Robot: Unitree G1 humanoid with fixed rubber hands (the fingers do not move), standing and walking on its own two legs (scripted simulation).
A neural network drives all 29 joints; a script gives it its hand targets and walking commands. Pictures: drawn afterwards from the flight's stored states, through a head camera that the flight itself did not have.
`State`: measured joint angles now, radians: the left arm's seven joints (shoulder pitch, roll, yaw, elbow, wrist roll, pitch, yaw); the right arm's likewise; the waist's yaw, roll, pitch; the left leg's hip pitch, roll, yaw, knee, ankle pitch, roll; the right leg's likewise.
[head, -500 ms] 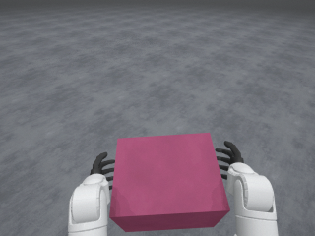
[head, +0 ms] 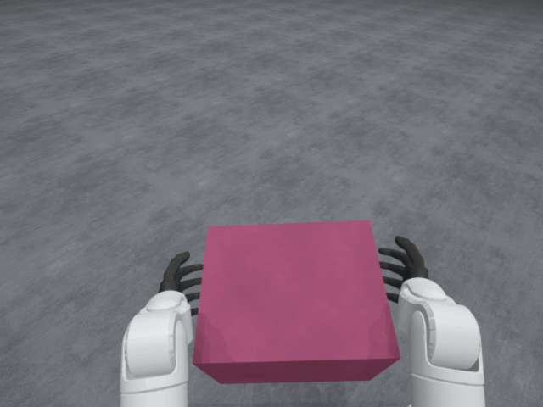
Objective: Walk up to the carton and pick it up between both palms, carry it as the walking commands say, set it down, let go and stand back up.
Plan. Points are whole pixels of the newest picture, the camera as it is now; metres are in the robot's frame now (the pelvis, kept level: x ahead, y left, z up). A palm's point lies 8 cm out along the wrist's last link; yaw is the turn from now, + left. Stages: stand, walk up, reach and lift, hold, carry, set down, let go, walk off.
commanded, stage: carry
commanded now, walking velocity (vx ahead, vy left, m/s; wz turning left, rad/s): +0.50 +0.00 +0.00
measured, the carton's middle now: (291, 306) +0.31 -0.01 +0.01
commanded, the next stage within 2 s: none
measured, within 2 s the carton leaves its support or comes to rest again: neither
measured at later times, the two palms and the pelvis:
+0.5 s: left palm (223, 167) +0.61 +0.13 +0.08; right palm (368, 164) +0.63 -0.19 +0.08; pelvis +0.35 -0.03 +0.00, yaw +1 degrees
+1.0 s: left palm (229, 107) +0.97 +0.15 +0.06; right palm (335, 101) +0.97 -0.17 +0.08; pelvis +0.70 +0.00 +0.01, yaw -1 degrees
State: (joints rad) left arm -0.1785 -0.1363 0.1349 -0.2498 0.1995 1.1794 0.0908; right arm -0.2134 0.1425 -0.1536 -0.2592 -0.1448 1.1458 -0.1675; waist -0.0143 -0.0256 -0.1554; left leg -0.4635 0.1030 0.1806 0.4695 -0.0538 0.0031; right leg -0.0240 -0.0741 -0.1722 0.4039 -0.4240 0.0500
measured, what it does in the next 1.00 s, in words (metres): walks ahead: right foot, then left foot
